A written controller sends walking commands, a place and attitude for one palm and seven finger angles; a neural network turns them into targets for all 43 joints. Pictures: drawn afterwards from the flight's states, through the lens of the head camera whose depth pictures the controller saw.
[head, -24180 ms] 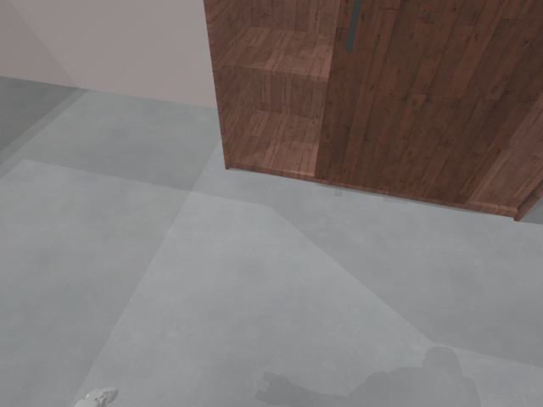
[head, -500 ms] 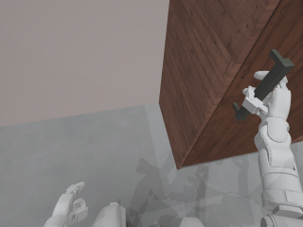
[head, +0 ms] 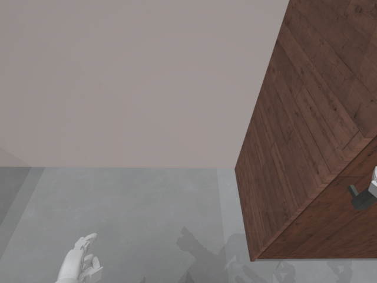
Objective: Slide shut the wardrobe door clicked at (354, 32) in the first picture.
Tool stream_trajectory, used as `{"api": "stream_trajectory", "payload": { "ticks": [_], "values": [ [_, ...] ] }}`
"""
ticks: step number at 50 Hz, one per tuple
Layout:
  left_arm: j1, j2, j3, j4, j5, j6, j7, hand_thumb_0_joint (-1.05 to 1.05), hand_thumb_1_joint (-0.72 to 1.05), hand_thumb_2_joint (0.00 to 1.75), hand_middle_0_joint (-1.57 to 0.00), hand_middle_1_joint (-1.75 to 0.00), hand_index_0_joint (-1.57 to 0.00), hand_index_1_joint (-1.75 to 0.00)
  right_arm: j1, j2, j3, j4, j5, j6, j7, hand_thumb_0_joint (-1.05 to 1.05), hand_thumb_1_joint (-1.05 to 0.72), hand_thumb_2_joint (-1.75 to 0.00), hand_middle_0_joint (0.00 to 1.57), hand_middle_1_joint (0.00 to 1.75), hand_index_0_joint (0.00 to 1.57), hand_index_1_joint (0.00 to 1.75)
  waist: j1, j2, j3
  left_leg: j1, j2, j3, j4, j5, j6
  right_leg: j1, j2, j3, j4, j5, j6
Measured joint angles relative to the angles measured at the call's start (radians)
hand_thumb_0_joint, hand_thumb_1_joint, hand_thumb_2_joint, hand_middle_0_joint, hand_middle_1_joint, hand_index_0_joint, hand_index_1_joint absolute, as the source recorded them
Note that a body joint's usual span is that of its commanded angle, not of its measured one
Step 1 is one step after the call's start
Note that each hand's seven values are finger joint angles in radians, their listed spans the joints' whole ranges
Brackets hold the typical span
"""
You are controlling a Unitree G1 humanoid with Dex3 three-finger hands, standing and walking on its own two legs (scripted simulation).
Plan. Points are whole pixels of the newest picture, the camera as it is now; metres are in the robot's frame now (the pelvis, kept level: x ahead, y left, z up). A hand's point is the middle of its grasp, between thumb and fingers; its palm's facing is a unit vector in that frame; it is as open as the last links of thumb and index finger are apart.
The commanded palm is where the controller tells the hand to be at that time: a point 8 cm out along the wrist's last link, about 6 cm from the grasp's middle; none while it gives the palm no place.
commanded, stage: stop walking and hold the door there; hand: right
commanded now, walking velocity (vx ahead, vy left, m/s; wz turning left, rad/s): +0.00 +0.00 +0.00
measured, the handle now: out of the picture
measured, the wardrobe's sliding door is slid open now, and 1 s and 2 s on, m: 0.00 0.00 0.00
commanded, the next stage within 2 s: none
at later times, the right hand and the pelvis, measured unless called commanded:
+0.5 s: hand out of the picture +0.30 -0.37 +0.09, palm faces +0.58 +0.76 -0.30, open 6.0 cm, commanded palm +0.26 -0.39 +0.08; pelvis +0.01 -0.01 +0.01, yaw +2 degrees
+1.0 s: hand out of the picture +0.30 -0.37 +0.09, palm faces +0.43 +0.87 -0.26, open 5.7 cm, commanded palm +0.26 -0.39 +0.08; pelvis -0.04 -0.09 +0.00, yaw +2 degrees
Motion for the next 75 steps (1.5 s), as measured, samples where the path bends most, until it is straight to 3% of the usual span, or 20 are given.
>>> {"api": "stream_trajectory", "payload": {
  "ticks": [4,19,26,35,39,41,45,48,50,51,55,57,60,61,62,65,67,69,71,75],
  "values": [
    [0.039,0.0,0.001,0.035,0.005,-0.007,0.0,0.01,0.9,0.9,-0.2,-0.3,-0.2,-0.3,0.03,0.014,-0.007,0.023,-0.004,-0.025,0.003,-0.05,-0.57,-0.77,0.43,1.36,0.35,1.4,-0.008,-0.021,-0.043,0.011,-0.021,-0.014,-0.053,0.001,0.002,0.006,0.014,0.038,-0.038,0.029,0.002],
    [0.06,-0.017,-0.007,0.07,0.01,-0.017,0.013,0.01,0.9,0.9,-0.2,-0.3,-0.2,-0.3,0.079,0.014,0.008,0.076,-0.007,-0.07,0.017,-0.06,-0.57,-0.75,0.43,1.37,0.42,1.4,-0.002,-0.018,-0.1,0.054,-0.013,-0.041,-0.133,0.038,-0.013,0.062,0.029,0.014,-0.127,0.046,-0.018],
    [0.041,-0.005,0.001,0.054,0.011,-0.012,0.012,0.01,0.9,0.9,-0.2,-0.3,-0.2,-0.3,0.069,0.02,0.014,0.091,-0.01,-0.08,0.022,-0.06,-0.58,-0.74,0.43,1.37,0.43,1.4,-0.003,-0.029,-0.101,0.055,-0.013,-0.038,-0.147,0.047,-0.016,0.052,0.028,0.017,-0.122,0.048,-0.021],
    [-0.012,0.041,0.034,0.028,0.0,0.06,0.005,0.01,0.9,0.9,-0.2,-0.3,-0.2,-0.3,0.015,0.041,0.073,0.06,-0.016,-0.087,0.031,-0.09,-0.58,-0.74,0.45,1.38,0.44,1.4,0.007,-0.051,-0.053,0.01,0.019,-0.027,-0.12,0.064,-0.049,-0.02,0.055,0.033,-0.055,0.044,-0.009],
    [-0.02,0.04,0.028,0.016,-0.007,0.084,0.007,0.01,0.9,0.9,-0.2,-0.3,-0.2,-0.3,-0.009,0.051,0.119,0.025,-0.017,-0.088,0.032,-0.09,-0.6,-0.76,0.45,1.39,0.45,1.4,0.008,-0.031,-0.031,-0.017,0.053,-0.038,-0.075,0.04,-0.066,-0.019,0.091,0.018,-0.072,0.071,-0.073],
    [-0.022,0.029,0.018,0.002,-0.009,0.089,0.006,0.01,0.9,0.9,-0.2,-0.3,-0.2,-0.3,-0.015,0.059,0.131,0.008,-0.012,-0.088,0.026,-0.08,-0.6,-0.76,0.45,1.39,0.44,1.4,0.005,-0.029,-0.02,-0.058,0.06,-0.037,0.021,-0.098,-0.047,-0.019,0.097,0.004,-0.082,0.082,-0.101],
    [-0.017,-0.016,-0.005,0.002,0.001,0.057,0.003,0.01,0.9,0.9,-0.2,-0.3,-0.2,-0.3,-0.031,0.078,0.15,-0.005,0.001,-0.072,0.013,-0.06,-0.63,-0.75,0.46,1.4,0.43,1.4,0.002,-0.033,-0.001,-0.105,0.062,0.005,0.242,-0.229,-0.028,0.002,0.104,-0.013,-0.124,0.114,-0.123],
    [-0.007,-0.046,-0.023,0.017,0.015,0.035,-0.008,0.01,0.9,0.9,-0.2,-0.3,-0.2,-0.3,-0.042,0.092,0.166,-0.01,0.007,-0.051,0.005,-0.06,-0.65,-0.74,0.46,1.4,0.43,1.4,-0.008,-0.029,0.001,-0.052,0.069,0.056,0.216,-0.244,-0.019,0.02,0.118,-0.031,-0.157,0.132,-0.127],
    [0.0,-0.056,-0.031,0.018,0.028,0.03,-0.02,0.01,0.9,0.9,-0.2,-0.3,-0.2,-0.3,-0.049,0.096,0.177,-0.019,0.01,-0.039,0.008,-0.05,-0.65,-0.73,0.46,1.4,0.43,1.4,-0.009,-0.023,-0.003,0.024,0.077,0.086,0.074,-0.212,0.007,0.0,0.134,-0.038,-0.139,0.123,-0.096],
    [-0.003,-0.057,-0.033,0.015,0.031,0.032,-0.03,0.01,0.9,0.9,-0.2,-0.3,-0.2,-0.3,-0.057,0.093,0.181,-0.03,0.008,-0.04,0.014,-0.06,-0.65,-0.73,0.46,1.4,0.43,1.4,-0.01,-0.012,-0.001,0.038,0.091,0.076,0.004,-0.124,0.028,-0.048,0.15,-0.03,-0.059,0.048,-0.047],
    [-0.038,-0.036,-0.03,0.041,0.022,0.031,-0.049,0.01,0.9,0.9,-0.2,-0.3,-0.2,-0.3,-0.068,0.123,0.194,-0.094,0.008,-0.053,0.018,-0.05,-0.66,-0.74,0.46,1.4,0.43,1.4,-0.015,-0.004,0.053,0.004,0.124,0.048,0.035,-0.034,-0.05,-0.219,0.134,0.126,0.453,-0.144,0.046],
    [-0.035,-0.042,-0.031,0.048,0.022,0.029,-0.038,0.01,0.9,0.9,-0.2,-0.3,-0.2,-0.3,-0.062,0.135,0.204,-0.138,-0.002,-0.057,0.02,-0.04,-0.66,-0.75,0.46,1.4,0.42,1.4,-0.005,0.039,0.063,0.0,0.163,0.034,0.038,-0.04,-0.082,-0.195,0.077,0.143,0.423,-0.167,0.051],
    [-0.033,-0.031,-0.024,0.037,0.023,0.026,-0.015,0.01,0.9,0.9,-0.2,-0.3,-0.2,-0.3,-0.044,0.156,0.229,-0.23,-0.01,-0.044,0.023,-0.03,-0.66,-0.76,0.46,1.4,0.42,1.4,0.02,0.083,0.071,-0.036,0.231,0.011,0.094,-0.062,-0.12,-0.068,0.007,0.125,0.128,-0.087,0.052],
    [-0.03,-0.011,-0.016,0.02,0.023,0.022,-0.008,0.01,0.9,0.9,-0.2,-0.3,-0.2,-0.3,-0.037,0.169,0.242,-0.27,-0.009,-0.034,0.023,-0.03,-0.66,-0.77,0.46,1.4,0.41,1.4,0.028,0.061,0.066,-0.064,0.234,0.012,0.136,-0.077,-0.12,-0.029,-0.024,0.129,0.041,-0.014,0.044],
    [-0.041,-0.008,-0.001,0.013,0.022,0.017,0.001,0.01,0.9,0.9,-0.2,-0.3,-0.2,-0.3,-0.044,0.171,0.258,-0.302,-0.004,-0.025,0.023,-0.03,-0.66,-0.77,0.46,1.4,0.41,1.4,0.037,0.054,0.079,-0.098,0.237,-0.002,0.205,-0.134,-0.108,-0.041,-0.025,0.13,0.045,0.02,0.074],
    [-0.07,-0.053,0.014,0.013,0.016,-0.008,0.007,0.01,0.9,0.9,-0.2,-0.3,-0.2,-0.3,-0.076,0.178,0.288,-0.35,0.007,-0.001,0.016,-0.03,-0.68,-0.78,0.46,1.4,0.35,1.4,0.024,0.053,0.139,-0.16,0.145,-0.041,0.411,-0.305,-0.067,-0.069,-0.017,0.121,0.112,-0.011,0.086],
    [-0.063,-0.084,-0.002,0.012,0.015,-0.024,-0.006,0.01,0.9,0.9,-0.2,-0.3,-0.19,-0.3,-0.09,0.199,0.303,-0.363,0.01,0.024,0.011,-0.02,-0.7,-0.79,0.46,1.4,0.31,1.4,0.015,0.042,0.152,-0.132,0.079,-0.009,0.357,-0.287,-0.053,-0.064,-0.016,0.123,0.101,-0.008,0.077],
    [-0.05,-0.107,-0.028,0.011,0.019,-0.031,-0.021,0.01,0.9,0.9,-0.2,-0.3,-0.19,-0.3,-0.1,0.218,0.315,-0.358,0.006,0.042,0.009,-0.02,-0.72,-0.79,0.46,1.4,0.27,1.4,0.005,0.035,0.149,-0.066,0.03,0.004,0.187,-0.14,-0.026,-0.062,-0.011,0.121,0.106,-0.009,0.075],
    [-0.054,-0.111,-0.052,0.025,0.024,-0.022,-0.03,0.01,0.9,0.9,-0.2,-0.3,-0.19,-0.3,-0.094,0.241,0.319,-0.342,0.003,0.041,0.011,-0.01,-0.73,-0.79,0.46,1.4,0.26,1.4,0.016,0.002,0.149,-0.042,0.019,0.007,0.152,-0.073,0.001,-0.057,-0.012,0.135,0.119,-0.036,0.063],
    [-0.031,-0.117,-0.072,0.047,0.03,-0.012,-0.031,0.01,0.9,0.9,-0.2,-0.3,-0.2,-0.3,-0.068,0.268,0.364,-0.33,0.006,0.04,0.024,0.0,-0.73,-0.79,0.46,1.4,0.29,1.4,0.016,-0.004,0.098,-0.02,0.029,0.003,0.097,-0.078,-0.015,-0.023,0.017,0.13,0.071,-0.029,0.029]
  ]
}}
